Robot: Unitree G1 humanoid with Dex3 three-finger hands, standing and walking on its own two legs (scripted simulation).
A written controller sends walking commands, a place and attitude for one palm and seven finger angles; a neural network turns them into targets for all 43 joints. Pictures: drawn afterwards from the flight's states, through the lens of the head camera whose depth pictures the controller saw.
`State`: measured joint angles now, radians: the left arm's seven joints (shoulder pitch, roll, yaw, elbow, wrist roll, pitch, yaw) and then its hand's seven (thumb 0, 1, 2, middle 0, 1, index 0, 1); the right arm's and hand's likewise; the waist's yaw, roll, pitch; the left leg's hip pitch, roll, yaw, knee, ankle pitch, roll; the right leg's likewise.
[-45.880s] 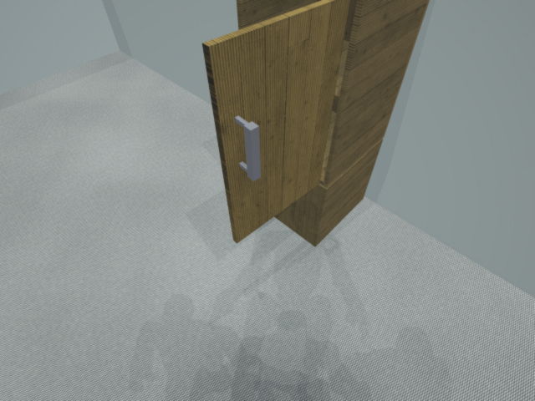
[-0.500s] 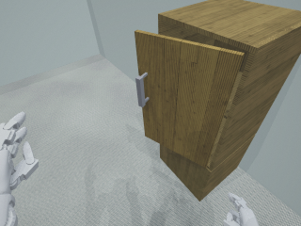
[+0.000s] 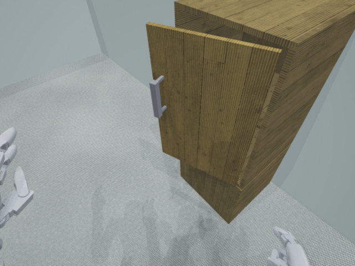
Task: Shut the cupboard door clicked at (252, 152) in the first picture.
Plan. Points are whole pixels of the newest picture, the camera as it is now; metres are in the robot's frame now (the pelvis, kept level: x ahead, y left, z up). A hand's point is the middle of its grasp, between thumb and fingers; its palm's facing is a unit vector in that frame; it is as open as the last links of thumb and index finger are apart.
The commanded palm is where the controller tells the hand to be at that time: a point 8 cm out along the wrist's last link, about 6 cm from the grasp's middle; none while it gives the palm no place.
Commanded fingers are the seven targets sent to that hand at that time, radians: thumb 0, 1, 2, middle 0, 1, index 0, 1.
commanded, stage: step back with the hand held close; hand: left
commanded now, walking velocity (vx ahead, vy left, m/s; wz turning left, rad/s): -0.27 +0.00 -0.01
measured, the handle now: (159, 97) +0.64 +0.11 +0.02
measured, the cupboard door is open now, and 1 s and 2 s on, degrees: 19 19 19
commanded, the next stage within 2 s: stop stepping back and stand still in 1.62 s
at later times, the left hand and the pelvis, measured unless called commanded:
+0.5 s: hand out of the picture +0.14 +0.28 +0.16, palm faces +0.46 -0.77 -0.45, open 7.4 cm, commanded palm +0.08 +0.31 +0.18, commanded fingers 0.00 0.90 0.90 -0.20 -0.30 -0.20 -0.30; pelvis -0.06 +0.01 -0.01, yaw +0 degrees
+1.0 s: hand out of the picture +0.10 +0.27 +0.16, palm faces +0.44 -0.78 -0.45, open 7.4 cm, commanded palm +0.03 +0.31 +0.18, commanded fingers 0.00 0.90 0.90 -0.20 -0.30 -0.20 -0.30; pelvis -0.10 +0.01 -0.02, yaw +1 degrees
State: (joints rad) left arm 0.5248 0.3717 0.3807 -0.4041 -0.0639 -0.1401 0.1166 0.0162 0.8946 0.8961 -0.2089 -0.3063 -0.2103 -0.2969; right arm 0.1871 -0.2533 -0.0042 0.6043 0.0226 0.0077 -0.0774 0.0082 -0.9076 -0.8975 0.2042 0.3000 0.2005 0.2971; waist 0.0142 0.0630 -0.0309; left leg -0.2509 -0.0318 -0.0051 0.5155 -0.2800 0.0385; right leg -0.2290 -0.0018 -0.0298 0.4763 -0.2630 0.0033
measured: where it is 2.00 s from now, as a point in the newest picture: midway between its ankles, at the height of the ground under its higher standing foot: outside the picture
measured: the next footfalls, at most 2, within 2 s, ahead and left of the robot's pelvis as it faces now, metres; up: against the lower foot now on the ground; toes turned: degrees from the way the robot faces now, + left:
right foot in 1.28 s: -0.18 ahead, -0.13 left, +0.00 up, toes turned +6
left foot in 1.62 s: -0.04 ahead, +0.10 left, +0.00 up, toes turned +3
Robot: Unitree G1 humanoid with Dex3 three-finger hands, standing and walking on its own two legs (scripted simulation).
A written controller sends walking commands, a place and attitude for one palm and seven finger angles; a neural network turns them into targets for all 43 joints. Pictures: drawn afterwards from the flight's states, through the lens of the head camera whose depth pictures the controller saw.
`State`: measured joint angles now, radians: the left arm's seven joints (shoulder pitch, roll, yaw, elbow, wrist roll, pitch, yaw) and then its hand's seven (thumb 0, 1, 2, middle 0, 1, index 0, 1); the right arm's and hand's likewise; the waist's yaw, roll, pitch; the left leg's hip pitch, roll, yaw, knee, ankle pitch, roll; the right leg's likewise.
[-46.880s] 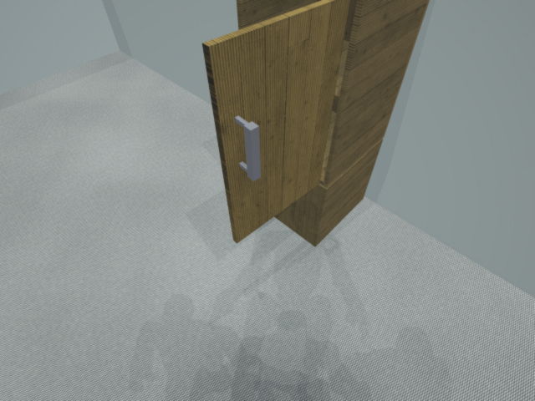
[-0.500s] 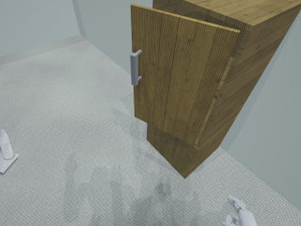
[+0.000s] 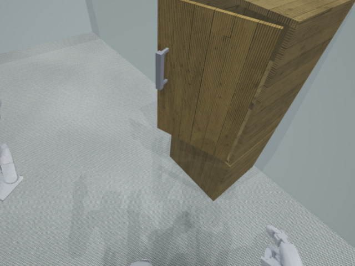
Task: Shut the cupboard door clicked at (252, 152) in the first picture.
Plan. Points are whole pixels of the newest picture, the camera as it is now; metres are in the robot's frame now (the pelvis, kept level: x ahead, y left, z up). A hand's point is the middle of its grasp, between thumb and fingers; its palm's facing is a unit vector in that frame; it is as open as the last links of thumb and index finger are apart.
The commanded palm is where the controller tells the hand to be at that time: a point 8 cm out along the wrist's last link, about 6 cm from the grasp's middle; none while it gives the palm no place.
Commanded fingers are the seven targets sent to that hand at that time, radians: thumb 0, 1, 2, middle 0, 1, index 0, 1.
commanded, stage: step back with the hand held close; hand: left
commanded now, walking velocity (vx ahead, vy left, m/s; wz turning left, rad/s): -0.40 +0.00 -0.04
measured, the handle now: (162, 69) +0.75 +0.09 +0.04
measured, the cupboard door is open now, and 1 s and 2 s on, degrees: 19 19 19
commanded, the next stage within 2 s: stop stepping back and stand still in 0.62 s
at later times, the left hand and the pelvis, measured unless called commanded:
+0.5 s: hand out of the picture +0.14 +0.24 +0.20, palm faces +0.37 -0.83 -0.42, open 7.4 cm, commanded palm +0.07 +0.29 +0.20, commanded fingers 0.00 0.90 0.90 -0.20 -0.30 -0.20 -0.30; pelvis -0.07 -0.01 +0.01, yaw +0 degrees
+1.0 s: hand out of the picture +0.05 +0.29 +0.20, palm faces +0.34 -0.83 -0.45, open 7.4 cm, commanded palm +0.00 +0.33 +0.20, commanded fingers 0.00 0.90 0.90 -0.20 -0.30 -0.20 -0.30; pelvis -0.16 +0.04 +0.01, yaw -4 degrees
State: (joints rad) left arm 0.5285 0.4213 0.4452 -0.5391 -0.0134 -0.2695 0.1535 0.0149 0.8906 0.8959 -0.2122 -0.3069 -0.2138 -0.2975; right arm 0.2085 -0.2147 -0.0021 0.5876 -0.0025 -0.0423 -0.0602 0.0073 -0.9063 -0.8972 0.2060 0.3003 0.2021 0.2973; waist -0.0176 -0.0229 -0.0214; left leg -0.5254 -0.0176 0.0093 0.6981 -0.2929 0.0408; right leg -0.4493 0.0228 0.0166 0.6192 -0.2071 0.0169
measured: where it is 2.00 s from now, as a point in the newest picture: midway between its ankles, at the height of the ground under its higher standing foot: outside the picture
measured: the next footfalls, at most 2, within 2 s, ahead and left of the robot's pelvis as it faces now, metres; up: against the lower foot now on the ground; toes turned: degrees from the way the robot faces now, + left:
right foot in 0.28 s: -0.08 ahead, -0.13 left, +0.00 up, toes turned +5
left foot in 0.62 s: +0.06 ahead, +0.09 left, +0.00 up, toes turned +2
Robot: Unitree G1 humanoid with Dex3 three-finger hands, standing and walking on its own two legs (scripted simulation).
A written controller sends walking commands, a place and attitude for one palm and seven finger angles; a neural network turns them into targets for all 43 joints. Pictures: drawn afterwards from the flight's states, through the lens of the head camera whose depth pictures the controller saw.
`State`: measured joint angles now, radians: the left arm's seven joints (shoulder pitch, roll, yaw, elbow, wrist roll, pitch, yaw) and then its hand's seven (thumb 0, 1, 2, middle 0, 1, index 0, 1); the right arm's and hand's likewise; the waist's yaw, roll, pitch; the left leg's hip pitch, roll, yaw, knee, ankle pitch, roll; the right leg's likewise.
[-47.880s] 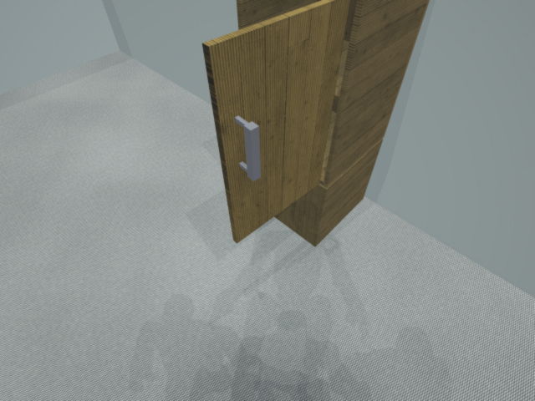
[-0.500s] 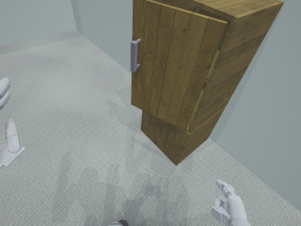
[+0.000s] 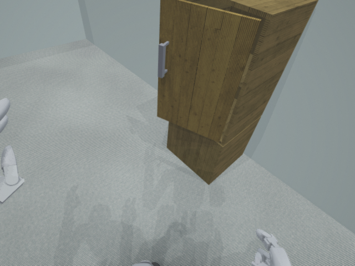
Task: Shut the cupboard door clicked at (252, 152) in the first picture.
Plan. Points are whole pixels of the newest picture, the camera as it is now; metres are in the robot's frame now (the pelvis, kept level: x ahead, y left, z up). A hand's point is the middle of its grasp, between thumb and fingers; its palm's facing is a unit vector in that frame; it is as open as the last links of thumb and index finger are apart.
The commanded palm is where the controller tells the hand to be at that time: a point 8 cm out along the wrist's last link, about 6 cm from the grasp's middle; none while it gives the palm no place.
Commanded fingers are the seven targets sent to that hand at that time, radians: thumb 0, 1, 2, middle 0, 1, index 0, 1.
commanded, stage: stop stepping back and stand still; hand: left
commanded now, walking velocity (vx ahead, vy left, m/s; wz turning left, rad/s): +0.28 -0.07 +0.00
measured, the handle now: (164, 59) +0.90 +0.12 +0.03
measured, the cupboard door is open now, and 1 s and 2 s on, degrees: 19 19 19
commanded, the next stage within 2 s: let the arm hang, fingers relaxed in 0.74 s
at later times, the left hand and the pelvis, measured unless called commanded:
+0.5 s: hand out of the picture +0.17 +0.34 +0.18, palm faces +0.54 -0.75 -0.38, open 7.4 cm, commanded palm +0.11 +0.36 +0.19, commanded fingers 0.00 0.90 0.90 -0.20 -0.30 -0.20 -0.30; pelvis -0.02 +0.06 +0.00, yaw +2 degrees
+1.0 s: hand (26, 260) +0.14 +0.32 -0.04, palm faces +0.09 -0.90 -0.42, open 7.4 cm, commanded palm none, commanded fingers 0.00 0.90 0.90 -0.20 -0.30 -0.20 -0.30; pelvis -0.04 +0.07 +0.00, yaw +1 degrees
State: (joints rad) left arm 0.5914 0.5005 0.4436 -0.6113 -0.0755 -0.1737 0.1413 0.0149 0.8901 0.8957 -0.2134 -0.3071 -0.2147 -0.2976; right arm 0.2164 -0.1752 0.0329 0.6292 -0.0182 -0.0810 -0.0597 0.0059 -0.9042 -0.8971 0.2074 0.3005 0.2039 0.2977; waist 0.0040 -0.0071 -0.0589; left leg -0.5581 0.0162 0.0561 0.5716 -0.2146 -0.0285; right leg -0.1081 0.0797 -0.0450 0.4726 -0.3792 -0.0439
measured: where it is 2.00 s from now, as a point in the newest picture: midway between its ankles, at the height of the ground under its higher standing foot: outside the picture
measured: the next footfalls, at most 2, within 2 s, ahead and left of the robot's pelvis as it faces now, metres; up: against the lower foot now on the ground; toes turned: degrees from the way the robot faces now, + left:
left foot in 0.46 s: +0.05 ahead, +0.18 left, +0.00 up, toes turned +4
